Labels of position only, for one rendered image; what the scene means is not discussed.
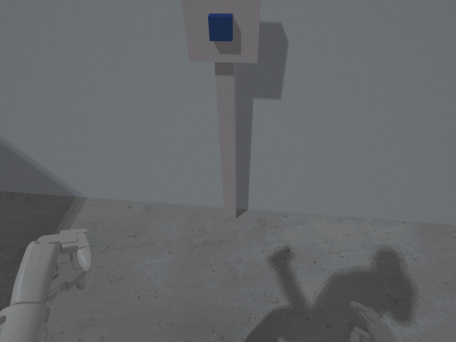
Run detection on left robot forearm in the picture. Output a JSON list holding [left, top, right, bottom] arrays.
[[0, 302, 50, 342]]

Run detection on button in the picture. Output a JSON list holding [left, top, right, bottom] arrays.
[[208, 14, 233, 41]]

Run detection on robot right hand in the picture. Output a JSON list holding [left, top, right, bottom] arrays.
[[349, 301, 397, 342]]

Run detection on panel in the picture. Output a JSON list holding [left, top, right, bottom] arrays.
[[181, 0, 261, 219]]

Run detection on robot left hand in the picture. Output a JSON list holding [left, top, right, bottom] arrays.
[[10, 228, 92, 306]]

